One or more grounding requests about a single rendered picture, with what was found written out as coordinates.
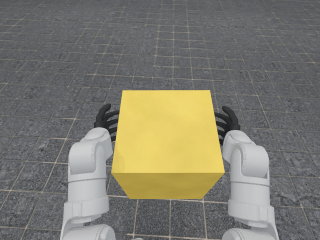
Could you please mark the robot left forearm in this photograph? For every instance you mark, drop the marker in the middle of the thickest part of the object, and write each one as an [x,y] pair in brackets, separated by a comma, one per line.
[87,198]

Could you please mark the robot right forearm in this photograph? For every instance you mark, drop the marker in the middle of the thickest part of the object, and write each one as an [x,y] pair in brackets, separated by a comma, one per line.
[249,201]

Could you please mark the carton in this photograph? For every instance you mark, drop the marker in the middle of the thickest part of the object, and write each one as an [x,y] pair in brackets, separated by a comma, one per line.
[167,144]

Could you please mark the left robot upper arm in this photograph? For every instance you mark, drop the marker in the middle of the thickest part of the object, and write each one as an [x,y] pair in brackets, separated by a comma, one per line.
[90,232]

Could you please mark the robot left hand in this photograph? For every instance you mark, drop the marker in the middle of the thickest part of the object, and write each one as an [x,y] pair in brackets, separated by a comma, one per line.
[102,117]

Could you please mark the right robot upper arm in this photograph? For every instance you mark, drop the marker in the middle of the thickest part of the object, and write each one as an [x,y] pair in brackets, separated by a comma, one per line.
[246,234]

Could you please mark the robot right hand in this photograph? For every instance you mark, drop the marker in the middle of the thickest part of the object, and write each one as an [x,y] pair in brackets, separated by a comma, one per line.
[231,122]

